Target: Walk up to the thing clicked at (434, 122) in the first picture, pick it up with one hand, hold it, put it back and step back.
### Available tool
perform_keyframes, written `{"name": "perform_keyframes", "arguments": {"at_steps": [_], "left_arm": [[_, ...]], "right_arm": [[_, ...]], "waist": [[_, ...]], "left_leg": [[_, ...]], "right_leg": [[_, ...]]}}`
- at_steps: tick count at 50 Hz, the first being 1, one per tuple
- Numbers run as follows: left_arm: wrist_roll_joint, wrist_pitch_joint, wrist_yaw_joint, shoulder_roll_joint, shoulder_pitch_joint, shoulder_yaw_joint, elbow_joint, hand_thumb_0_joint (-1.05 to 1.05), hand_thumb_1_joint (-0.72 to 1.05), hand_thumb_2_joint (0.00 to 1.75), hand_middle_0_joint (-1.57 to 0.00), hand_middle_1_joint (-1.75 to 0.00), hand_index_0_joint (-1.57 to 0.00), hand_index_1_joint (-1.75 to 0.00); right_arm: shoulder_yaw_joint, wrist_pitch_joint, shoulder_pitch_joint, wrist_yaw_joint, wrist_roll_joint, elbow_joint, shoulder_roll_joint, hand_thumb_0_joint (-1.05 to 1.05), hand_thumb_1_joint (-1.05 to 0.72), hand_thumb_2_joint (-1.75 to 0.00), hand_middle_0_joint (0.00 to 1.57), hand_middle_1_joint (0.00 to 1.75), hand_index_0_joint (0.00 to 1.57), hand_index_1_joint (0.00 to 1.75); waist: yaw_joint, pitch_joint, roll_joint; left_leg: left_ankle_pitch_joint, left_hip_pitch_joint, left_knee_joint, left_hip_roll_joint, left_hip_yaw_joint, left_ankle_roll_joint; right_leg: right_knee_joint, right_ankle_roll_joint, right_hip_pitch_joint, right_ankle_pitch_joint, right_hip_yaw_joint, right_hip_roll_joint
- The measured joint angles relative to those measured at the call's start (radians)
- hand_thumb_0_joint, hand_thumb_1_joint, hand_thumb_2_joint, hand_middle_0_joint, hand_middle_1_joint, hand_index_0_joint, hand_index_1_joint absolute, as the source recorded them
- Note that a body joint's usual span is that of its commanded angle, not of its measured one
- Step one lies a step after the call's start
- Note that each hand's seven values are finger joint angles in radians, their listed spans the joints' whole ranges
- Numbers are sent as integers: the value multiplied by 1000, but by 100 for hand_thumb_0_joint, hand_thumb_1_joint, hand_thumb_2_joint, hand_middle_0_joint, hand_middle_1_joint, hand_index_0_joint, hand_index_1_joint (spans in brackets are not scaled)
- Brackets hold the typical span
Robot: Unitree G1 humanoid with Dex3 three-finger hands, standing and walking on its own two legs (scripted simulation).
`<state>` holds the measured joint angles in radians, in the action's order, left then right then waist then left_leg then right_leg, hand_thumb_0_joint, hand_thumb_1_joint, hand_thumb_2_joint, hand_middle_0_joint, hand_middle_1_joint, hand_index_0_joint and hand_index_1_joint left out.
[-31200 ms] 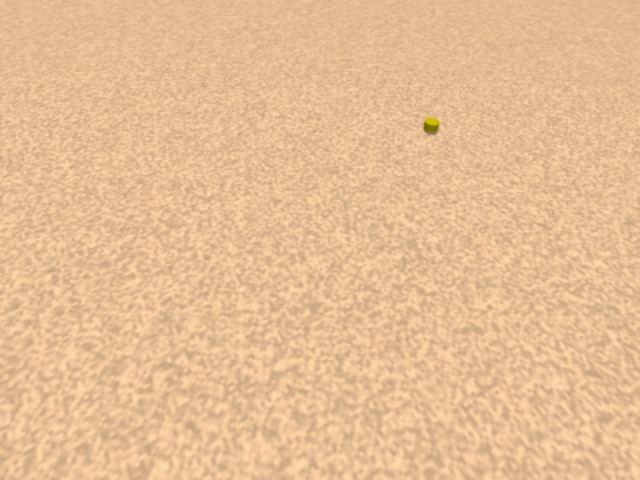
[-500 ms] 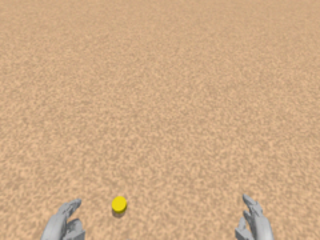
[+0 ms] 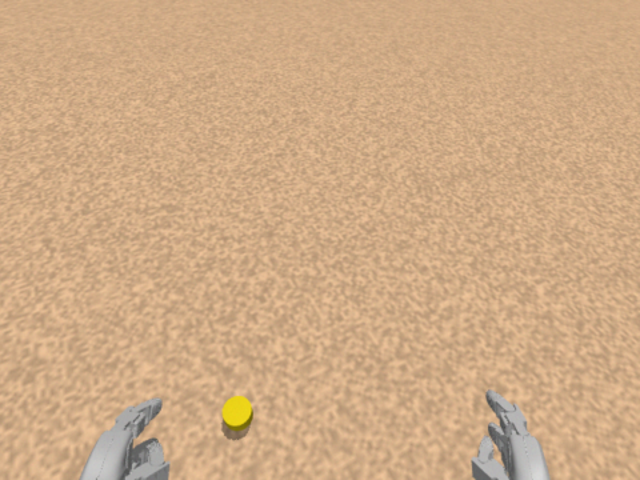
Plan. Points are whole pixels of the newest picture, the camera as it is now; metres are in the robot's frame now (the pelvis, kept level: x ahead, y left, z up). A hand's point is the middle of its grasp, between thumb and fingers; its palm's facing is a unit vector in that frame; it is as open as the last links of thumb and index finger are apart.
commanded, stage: home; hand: left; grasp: from above
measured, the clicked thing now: (237, 413) +0.44 +0.20 -0.69
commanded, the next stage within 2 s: stand in 0.48 s
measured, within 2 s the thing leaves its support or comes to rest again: neither
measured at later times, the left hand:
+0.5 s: hand (165, 477) +0.16 +0.18 -0.04, palm faces +0.04 -0.98 -0.20, open 7.4 cm
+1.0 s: hand out of the picture +0.07 +0.24 -0.11, palm faces +0.03 -0.94 -0.33, open 7.4 cm
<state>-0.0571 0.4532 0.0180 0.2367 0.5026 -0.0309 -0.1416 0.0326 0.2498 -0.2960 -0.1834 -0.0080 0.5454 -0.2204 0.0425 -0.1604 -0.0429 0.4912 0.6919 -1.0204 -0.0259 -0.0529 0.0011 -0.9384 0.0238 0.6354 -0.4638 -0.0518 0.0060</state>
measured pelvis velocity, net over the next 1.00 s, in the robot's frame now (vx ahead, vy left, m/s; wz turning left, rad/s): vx -0.01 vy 0.00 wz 0.00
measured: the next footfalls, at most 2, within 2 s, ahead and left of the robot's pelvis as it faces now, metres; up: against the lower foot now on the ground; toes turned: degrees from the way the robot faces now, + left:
none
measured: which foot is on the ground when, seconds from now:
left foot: down 0.00-1.00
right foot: down 0.00-1.00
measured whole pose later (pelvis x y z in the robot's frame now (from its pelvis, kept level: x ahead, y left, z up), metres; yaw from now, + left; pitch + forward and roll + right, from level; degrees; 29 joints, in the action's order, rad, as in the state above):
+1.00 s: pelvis -0.01 +0.00 +0.04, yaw +0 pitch -2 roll +0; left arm 0.04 0.03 0.03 0.29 0.23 -0.05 0.87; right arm -0.04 0.02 -0.20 -0.02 0.05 0.95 -0.29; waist -0.02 0.04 0.00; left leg 0.34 0.30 -0.67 0.01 -0.01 0.01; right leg -0.65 0.03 0.28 -0.33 -0.01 0.04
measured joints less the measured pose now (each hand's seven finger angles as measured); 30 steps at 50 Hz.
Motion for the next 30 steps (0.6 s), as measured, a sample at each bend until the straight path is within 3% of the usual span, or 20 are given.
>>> {"name": "perform_keyframes", "arguments": {"at_steps": [29,30], "left_arm": [[-4,6,1,0,2,1,-6,2,90,90,-21,-30,-20,-30],[17,-46,4,6,-24,12,40,2,90,90,-21,-30,-20,-30]], "right_arm": [[4,-6,-5,2,-5,-14,1,1,-90,-90,20,30,20,30],[-7,-12,11,12,24,7,2,1,-90,-90,20,30,20,30]], "waist": [[1,-1,-4],[-6,30,2]], "left_leg": [[-6,15,-7,-1,-2,-3],[-9,-11,0,1,1,-2]], "right_leg": [[-12,-4,17,3,-1,-1],[-10,-5,-6,4,2,1]]}}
